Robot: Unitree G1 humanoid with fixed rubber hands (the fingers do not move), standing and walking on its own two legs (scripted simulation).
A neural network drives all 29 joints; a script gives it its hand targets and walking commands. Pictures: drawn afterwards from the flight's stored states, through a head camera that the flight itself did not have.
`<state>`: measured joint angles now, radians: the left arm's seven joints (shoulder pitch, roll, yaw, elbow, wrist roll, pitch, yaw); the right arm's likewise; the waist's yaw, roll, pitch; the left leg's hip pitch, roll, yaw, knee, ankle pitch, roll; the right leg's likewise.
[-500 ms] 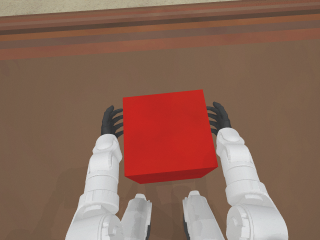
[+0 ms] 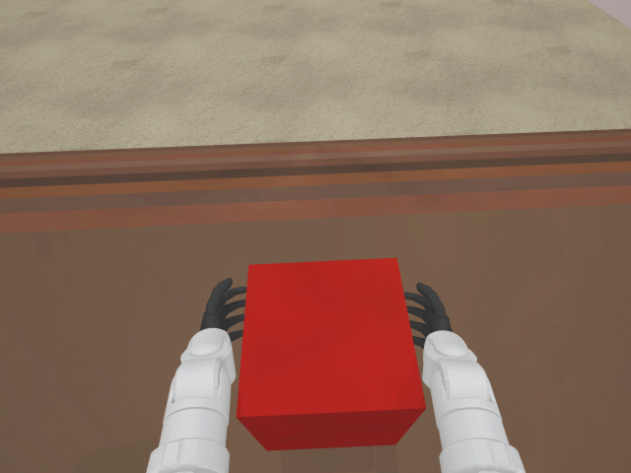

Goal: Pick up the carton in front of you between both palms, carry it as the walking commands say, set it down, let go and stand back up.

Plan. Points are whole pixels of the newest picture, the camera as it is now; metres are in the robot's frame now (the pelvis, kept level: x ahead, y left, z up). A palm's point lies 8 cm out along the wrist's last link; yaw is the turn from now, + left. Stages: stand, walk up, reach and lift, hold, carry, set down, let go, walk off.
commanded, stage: reach and lift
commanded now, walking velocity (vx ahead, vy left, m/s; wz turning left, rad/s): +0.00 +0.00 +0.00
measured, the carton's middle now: (327, 361) +0.30 +0.00 -0.08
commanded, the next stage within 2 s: hold in 1.16 s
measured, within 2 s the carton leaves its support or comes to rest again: neither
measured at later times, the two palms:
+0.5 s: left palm (205, 323) +0.29 +0.15 +0.05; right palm (448, 331) +0.28 -0.15 +0.04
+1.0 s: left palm (205, 314) +0.30 +0.15 +0.06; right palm (449, 320) +0.29 -0.15 +0.06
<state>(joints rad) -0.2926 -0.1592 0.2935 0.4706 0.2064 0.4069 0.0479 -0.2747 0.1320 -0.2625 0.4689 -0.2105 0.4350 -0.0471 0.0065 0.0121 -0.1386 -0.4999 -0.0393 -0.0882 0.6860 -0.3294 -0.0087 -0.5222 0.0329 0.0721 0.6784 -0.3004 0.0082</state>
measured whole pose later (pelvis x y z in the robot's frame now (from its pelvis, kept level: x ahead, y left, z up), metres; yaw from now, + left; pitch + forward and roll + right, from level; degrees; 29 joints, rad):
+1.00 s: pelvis +0.01 +0.00 +0.03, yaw +0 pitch -5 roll +0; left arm -0.29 -0.16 0.26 0.33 0.30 0.65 0.00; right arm -0.26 0.15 -0.22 0.31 -0.29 0.68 -0.02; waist 0.00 0.01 0.00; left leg -0.08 -0.02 -0.10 0.38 -0.21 -0.01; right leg -0.10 0.03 0.07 0.37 -0.19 0.00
